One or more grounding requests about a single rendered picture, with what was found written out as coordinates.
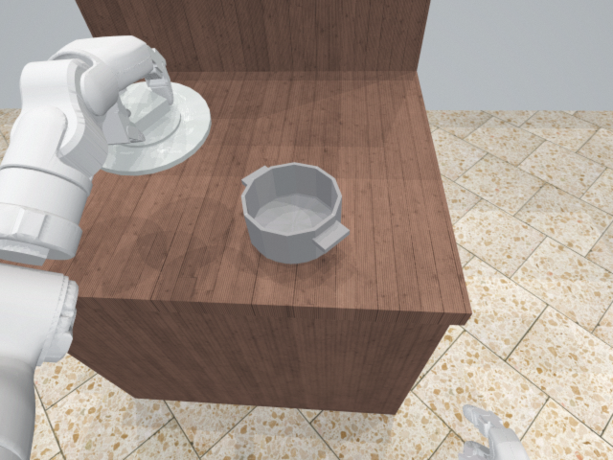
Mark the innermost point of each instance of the left robot upper arm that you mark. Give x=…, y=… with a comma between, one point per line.
x=37, y=315

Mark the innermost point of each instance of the left robot hand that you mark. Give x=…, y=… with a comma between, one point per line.
x=130, y=59

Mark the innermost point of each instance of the table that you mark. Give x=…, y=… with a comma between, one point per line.
x=175, y=303

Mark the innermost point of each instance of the robot left forearm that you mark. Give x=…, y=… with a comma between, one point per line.
x=56, y=146

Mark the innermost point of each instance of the right robot hand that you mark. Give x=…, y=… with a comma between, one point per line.
x=503, y=442

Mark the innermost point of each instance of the lid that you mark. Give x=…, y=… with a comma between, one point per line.
x=169, y=141

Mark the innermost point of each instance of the pot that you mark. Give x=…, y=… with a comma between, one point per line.
x=293, y=212

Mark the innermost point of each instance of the knob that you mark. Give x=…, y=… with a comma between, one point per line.
x=146, y=107

